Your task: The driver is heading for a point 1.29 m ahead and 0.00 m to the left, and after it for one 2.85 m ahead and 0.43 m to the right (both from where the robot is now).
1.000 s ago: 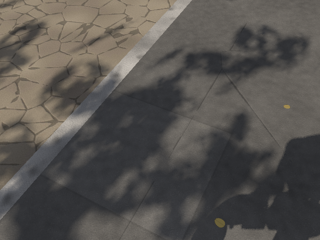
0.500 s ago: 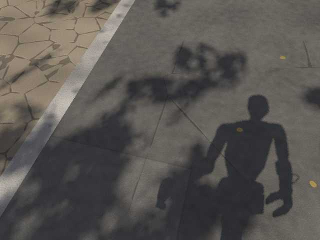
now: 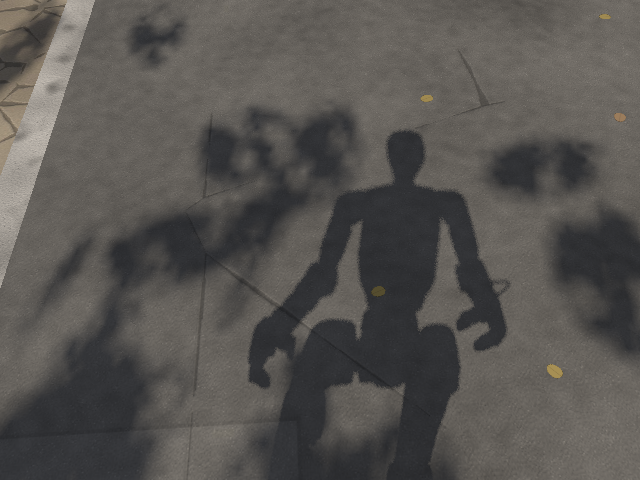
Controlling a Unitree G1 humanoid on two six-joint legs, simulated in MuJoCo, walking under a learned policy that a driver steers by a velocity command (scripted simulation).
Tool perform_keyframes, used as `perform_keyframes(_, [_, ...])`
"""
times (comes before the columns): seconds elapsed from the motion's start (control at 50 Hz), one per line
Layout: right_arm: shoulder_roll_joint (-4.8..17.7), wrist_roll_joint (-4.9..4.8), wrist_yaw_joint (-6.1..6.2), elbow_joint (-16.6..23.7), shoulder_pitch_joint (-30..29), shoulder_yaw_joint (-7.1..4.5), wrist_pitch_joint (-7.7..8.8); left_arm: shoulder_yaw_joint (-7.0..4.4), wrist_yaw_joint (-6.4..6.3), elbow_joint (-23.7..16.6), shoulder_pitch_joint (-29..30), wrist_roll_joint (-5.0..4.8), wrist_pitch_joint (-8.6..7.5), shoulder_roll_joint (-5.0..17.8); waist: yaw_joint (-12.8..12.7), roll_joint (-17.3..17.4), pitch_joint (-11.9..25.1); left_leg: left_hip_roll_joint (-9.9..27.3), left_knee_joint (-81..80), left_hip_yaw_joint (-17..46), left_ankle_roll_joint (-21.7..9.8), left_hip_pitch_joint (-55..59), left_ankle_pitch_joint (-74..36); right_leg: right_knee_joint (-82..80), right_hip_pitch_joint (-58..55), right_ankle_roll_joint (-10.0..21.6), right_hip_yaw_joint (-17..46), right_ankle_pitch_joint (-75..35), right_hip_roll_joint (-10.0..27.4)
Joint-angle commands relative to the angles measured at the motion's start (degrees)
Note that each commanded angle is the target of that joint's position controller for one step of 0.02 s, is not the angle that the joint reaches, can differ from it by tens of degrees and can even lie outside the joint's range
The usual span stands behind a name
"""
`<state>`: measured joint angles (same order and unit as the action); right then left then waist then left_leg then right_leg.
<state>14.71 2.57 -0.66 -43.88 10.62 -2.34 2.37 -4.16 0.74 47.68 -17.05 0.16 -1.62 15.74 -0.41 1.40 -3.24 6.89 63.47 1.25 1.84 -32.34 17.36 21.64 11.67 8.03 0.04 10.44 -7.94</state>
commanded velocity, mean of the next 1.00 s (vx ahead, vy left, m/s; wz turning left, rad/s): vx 0.50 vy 0.00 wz -0.27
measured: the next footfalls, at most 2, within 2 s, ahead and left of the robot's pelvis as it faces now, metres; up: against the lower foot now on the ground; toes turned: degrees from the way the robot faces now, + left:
left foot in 0.32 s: +0.37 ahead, +0.11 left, +0.00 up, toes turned -12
right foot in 0.82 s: +0.55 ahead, -0.15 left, +0.00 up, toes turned -18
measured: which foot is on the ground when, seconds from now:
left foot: up 0.00-0.30, down 0.32-0.84, up 0.86-1.00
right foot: down 0.00-0.34, up 0.36-0.80, down 0.82-1.00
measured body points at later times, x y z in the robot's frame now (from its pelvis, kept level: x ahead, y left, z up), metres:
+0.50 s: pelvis +0.28 +0.04 +0.00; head +0.30 +0.05 +0.45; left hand +0.42 +0.29 -0.13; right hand +0.32 -0.24 -0.11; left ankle +0.33 +0.12 -0.74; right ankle +0.19 -0.06 -0.66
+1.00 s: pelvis +0.51 -0.07 +0.00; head +0.53 -0.09 +0.45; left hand +0.67 +0.16 -0.11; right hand +0.49 -0.34 -0.14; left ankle +0.50 +0.08 -0.66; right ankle +0.51 -0.14 -0.74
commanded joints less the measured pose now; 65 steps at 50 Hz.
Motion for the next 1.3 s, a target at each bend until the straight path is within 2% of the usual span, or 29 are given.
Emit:
perform_keyframes(0.02, [4.2,0.27,-0.26,2.88,1.7,-1.01,-0.98,-1.87,-0.14,-3.19,-1.92,-0.14,-1.66,8.36,0.95,-2.85,2.43,-0.19,-5.13,-1.16,1.35,-3.81,-5.33,-10.13,-2.3,8.01,15.03,-17.89,14.58])
perform_keyframes(0.12, [4.23,-0.21,-0.62,6.3,-8.83,-0.55,-0.68,-1.96,-0.38,-2.33,-7.61,-0.15,-1.54,8.68,-3.15,-4.6,1.2,-2.04,-18.0,-0.65,1.64,-7.89,-14.41,-8.88,-7.8,5.91,17.04,-17.36,13.89])
perform_keyframes(0.2, [4.47,-0.7,-0.97,8.85,-14.8,0.01,0.18,-2.04,-0.96,-2.12,-10.58,0.47,-1.38,9.36,-5.17,-5.15,0.85,-4.57,-25.37,-0.69,0.69,-6.81,-15.01,-5.11,-12.0,5.46,19.4,-23.11,14.8])
perform_keyframes(0.26, [5.94,-0.99,-0.73,8.67,-11.26,-0.21,0.89,-2.22,-1.54,-2.92,-7.96,0.76,-1.43,10.5,-2.44,-6.3,1.36,-6.15,-31.51,-0.15,-1.32,2.66,-12.01,-1.95,-10.96,2.95,21.03,-26.53,15.66])
perform_keyframes(0.3, [7.8,-0.88,0.21,5.14,-0.36,-1.23,1.61,-2.02,-1.19,-2.95,-5.94,0.62,-1.9,10.6,2.47,-4.98,5.74,-8.89,-35.71,-2.23,-3.69,18.59,-10.03,8.25,-8.29,0.49,18.75,-36.25,13.19])
perform_keyframes(0.32, [9.77,-0.17,0.93,3.61,7.01,-1.94,2.34,-1.49,-0.76,-2.82,-6.22,0.28,-2.32,9.07,5.92,-2.02,10.73,-4.66,-37.43,1.2,-5.76,30.11,-9.24,19.86,-3.77,-0.84,15.72,-31.49,9.71])
perform_keyframes(0.34, [14.27,1.18,1.79,3.73,14.48,-2.8,2.51,-0.06,-0.6,-4.52,-9.16,-0.78,-2.71,3.9,7.0,6.03,19.39,10.23,-39.5,20.23,-9.81,43.7,2.21,37.3,6.62,-2.65,10.64,-10.18,4.88])
perform_keyframes(0.36, [16.8,0.29,1.32,2.37,13.24,-3.72,1.64,-0.1,-0.57,-4.8,-14.44,-0.7,-2.49,4.22,2.81,17.94,21.47,17.88,-48.09,44.73,-15.55,46.66,3.43,47.42,18.52,-3.58,7.07,19.39,-1.27])
perform_keyframes(0.38, [11.31,-0.64,0.78,3.47,8.01,-2.8,1.14,-0.28,-0.97,-2.83,-12.28,1.04,-1.68,6.81,1.35,6.18,11.85,16.2,-48.54,40.38,-15.45,38.82,9.87,51.47,22.78,-3.25,8.86,15.69,3.39])
perform_keyframes(0.4, [7.28,-1.09,0.45,3.75,4.9,-1.85,1.23,-0.13,-0.36,-3.19,-7.24,1.5,-1.56,6.58,1.71,0.26,6.01,13.04,-49.21,31.35,-14.66,31.84,8.16,49.83,22.3,-3.44,8.33,11.57,5.06])
perform_keyframes(0.42, [5.55,-0.79,0.35,3.19,3.43,-1.29,1.37,0.11,0.06,-3.81,-4.98,1.42,-1.47,5.57,0.78,-0.11,3.16,9.93,-50.62,24.37,-13.03,27.48,2.46,46.44,21.39,-3.59,7.79,9.57,6.71])
perform_keyframes(0.46, [5.39,-0.99,0.38,1.22,4.6,-1.04,2.27,0.43,0.79,-3.85,-4.34,2.17,-0.6,4.8,-0.27,3.81,2.26,6.22,-51.81,16.04,-11.83,23.96,-8.54,42.78,18.84,-4.42,6.82,8.57,7.97])
perform_keyframes(0.54, [6.63,-1.99,-0.24,-1.52,8.26,-1.38,3.83,0.95,1.41,-5.03,-0.34,2.44,-0.08,4.06,-0.49,4.03,2.5,5.81,-54.18,10.19,-13.53,25.46,-18.1,38.33,22.47,-5.73,4.77,4.63,8.98])
perform_keyframes(0.6, [6.21,-2.11,-0.32,-3.0,9.92,-1.29,3.45,1.99,1.92,-7.32,7.46,2.37,-0.32,2.74,0.89,3.55,0.62,4.04,-56.42,6.02,-13.3,25.57,-18.25,29.04,24.52,-7.1,1.18,-1.59,11.48])
perform_keyframes(0.66, [7.01,-2.17,-0.49,-4.6,12.48,-1.48,3.27,3.06,2.23,-8.94,13.76,1.88,-0.68,1.23,2.66,3.83,0.14,2.87,-55.88,2.65,-12.27,25.38,-21.82,18.88,20.59,-7.34,-1.84,-6.06,11.38])
perform_keyframes(0.72, [8.22,-1.99,-0.4,-6.08,14.99,-1.75,2.94,3.04,1.86,-9.72,16.58,1.59,-0.89,2.19,3.44,3.97,0.13,4.68,-53.69,2.76,-11.59,28.11,-25.32,13.74,17.51,-6.29,-3.17,-5.48,10.38])
perform_keyframes(0.78, [9.17,-1.82,-0.02,-7.02,14.8,-1.95,2.29,2.55,1.21,-9.38,14.65,1.88,-1.29,3.33,1.73,3.89,0.67,6.31,-48.29,2.82,-10.6,31.25,-33.38,9.59,12.37,-4.0,-3.93,-0.84,8.59])
perform_keyframes(0.8, [9.27,-2.03,0.09,-7.32,14.33,-1.92,2.01,2.14,0.86,-7.63,9.62,2.25,-1.67,3.69,-0.85,2.69,2.89,5.05,-41.72,1.12,-9.7,31.14,-39.63,5.93,5.56,-2.95,-4.61,-1.21,7.02])
perform_keyframes(0.82, [8.05,-2.12,0.15,-7.42,14.82,-1.47,1.86,1.25,0.29,-4.59,1.26,2.98,-2.3,5.5,-3.88,0.26,7.94,2.3,-31.2,-1.25,-8.54,27.61,-39.63,4.22,-6.02,-1.36,-3.44,-1.19,7.28])
perform_keyframes(0.84, [5.61,-2.15,0.18,-5.0,13.65,-0.6,1.99,0.03,-0.47,-3.03,-9.37,4.09,-2.7,9.94,-8.17,-6.44,15.59,-0.66,-14.26,-3.93,-7.09,17.51,-22.54,2.48,-19.52,1.89,11.15,5.11,20.7])
perform_keyframes(0.86, [1.18,-3.1,0.08,-3.75,19.27,0.17,1.91,-1.45,-0.79,-2.3,-10.59,3.22,-2.04,15.39,-5.06,-19.37,19.46,-10.41,2.5,-5.23,-5.41,-0.74,12.7,-5.01,-29.17,8.51,36.15,8.38,33.14])
perform_keyframes(0.88, [7.53,-1.38,0.6,-4.74,14.94,-1.38,1.23,-0.82,-0.6,-2.58,-7.29,1.12,-1.56,11.28,-4.89,-8.64,13.17,-7.09,6.34,0.96,-6.19,-5.81,11.23,-6.09,-23.87,7.46,34.5,10.28,30.31])
perform_keyframes(0.9, [6.79,-1.56,0.11,-3.82,11.73,-1.42,1.47,0.13,-0.42,-3.07,-2.46,0.88,-1.7,8.03,-2.8,-6.58,6.86,-4.83,5.15,1.49,-6.55,-6.23,5.98,-6.82,-17.25,6.24,26.32,6.48,27.61])
perform_keyframes(0.92, [5.44,-1.87,-0.19,-3.86,10.54,-1.06,1.57,0.75,-0.13,-2.98,-0.01,1.07,-2.1,5.56,-1.32,-5.09,4.35,-3.16,2.31,1.2,-6.28,-3.97,2.6,-8.72,-11.9,4.9,20.67,0.41,24.82])
perform_keyframes(0.96, [4.07,-1.06,-0.74,-5.24,12.05,-0.81,0.27,1.33,-0.37,-2.28,1.6,0.92,-2.88,3.48,1.17,-6.4,2.89,-1.85,-0.98,0.77,-5.04,0.79,0.15,-11.47,-6.15,2.54,12.76,-5.13,21.09])
perform_keyframes(1.04, [3.13,-1.05,-1.66,-4.79,8.13,-0.99,-1.04,0.81,-0.71,0.17,-1.76,0.69,-4.38,4.63,1.31,-5.11,0.95,-2.31,-2.55,1.71,-3.85,-2.66,-5.9,-15.07,-5.53,2.19,5.59,-11.02,20.66])
perform_keyframes(1.16, [1.9,-1.03,-2.07,-1.67,-2.57,-0.43,-0.97,1.17,-0.97,2.7,-4.68,0.72,-4.61,3.74,-0.48,-4.5,-1.86,-2.95,-15.08,-0.54,-3.27,-6.81,-17.08,-15.86,-8.26,0.41,-3.48,-17.24,19.26])
perform_keyframes(1.24, [1.09,-0.77,-2.69,1.38,-9.89,0.46,-0.7,1.19,-1.74,5.12,-8.48,0.84,-4.37,4.32,-2.65,-4.43,-3.31,-3.76,-24.46,-5.62,-5.12,-5.62,-17.95,-13.77,-13.54,-0.4,-7.39,-25.08,20.56])
perform_keyframes(1.3, [1.73,-0.66,-2.69,2.2,-9.6,0.28,-0.65,0.99,-2.33,6.08,-8.56,1.14,-3.75,5.68,-1.52,-5.41,-1.88,-6.59,-28.17,-8.66,-8.13,-1.61,-11.87,-7.11,-18.66,-1.33,-9.96,-41.78,21.75])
